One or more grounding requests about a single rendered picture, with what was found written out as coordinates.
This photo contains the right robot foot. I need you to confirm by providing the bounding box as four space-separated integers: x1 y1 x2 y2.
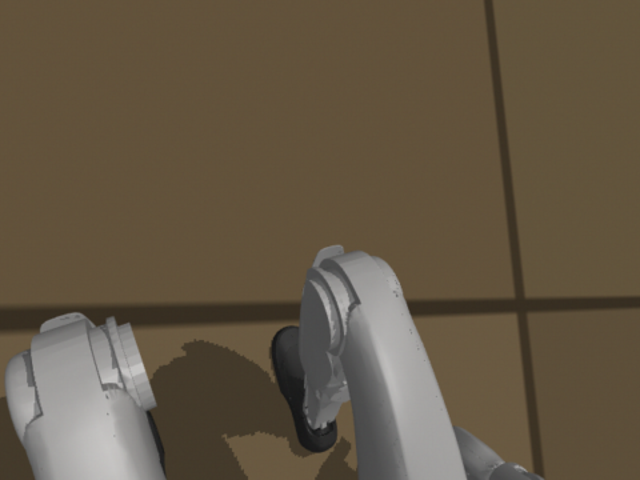
271 326 337 453

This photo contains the right robot arm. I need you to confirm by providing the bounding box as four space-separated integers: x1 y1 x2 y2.
489 462 544 480

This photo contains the right robot hand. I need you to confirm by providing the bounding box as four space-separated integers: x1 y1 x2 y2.
453 426 506 480

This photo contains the left robot foot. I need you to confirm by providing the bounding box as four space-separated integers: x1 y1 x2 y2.
146 410 167 480

